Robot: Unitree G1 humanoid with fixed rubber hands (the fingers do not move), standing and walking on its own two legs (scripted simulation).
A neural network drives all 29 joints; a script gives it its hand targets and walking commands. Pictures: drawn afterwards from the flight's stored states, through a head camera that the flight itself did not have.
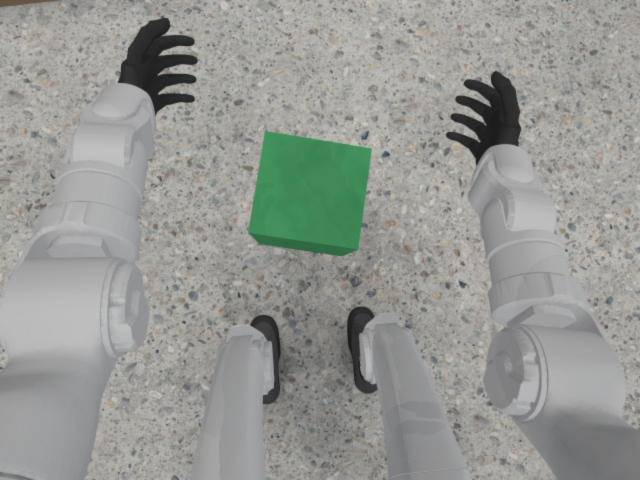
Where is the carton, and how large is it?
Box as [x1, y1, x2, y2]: [248, 131, 371, 255]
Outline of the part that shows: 265,131 248,232 259,243 337,255 343,255 357,249 371,148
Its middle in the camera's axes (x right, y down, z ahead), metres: -0.03 -0.08 +0.87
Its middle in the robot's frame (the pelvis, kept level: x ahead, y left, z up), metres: +0.50 -0.03 -0.51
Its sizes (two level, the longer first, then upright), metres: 0.210 0.200 0.250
